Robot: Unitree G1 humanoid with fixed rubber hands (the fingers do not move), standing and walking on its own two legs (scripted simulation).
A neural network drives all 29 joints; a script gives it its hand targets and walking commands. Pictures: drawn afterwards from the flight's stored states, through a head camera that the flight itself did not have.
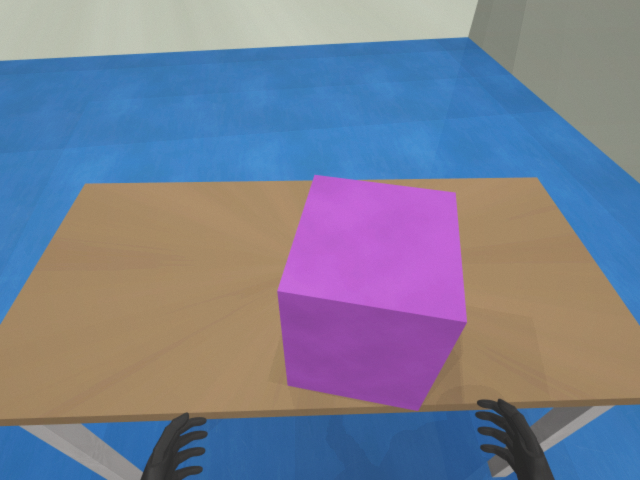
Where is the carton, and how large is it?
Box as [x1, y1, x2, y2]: [277, 175, 466, 410]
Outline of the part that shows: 314,175 277,290 287,384 417,410 466,323 455,193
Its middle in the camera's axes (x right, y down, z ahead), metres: +0.07 +0.08 +0.57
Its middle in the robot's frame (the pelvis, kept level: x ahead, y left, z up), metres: +0.37 -0.04 +0.00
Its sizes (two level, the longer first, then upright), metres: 0.210 0.200 0.250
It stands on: a table, 0.66 m high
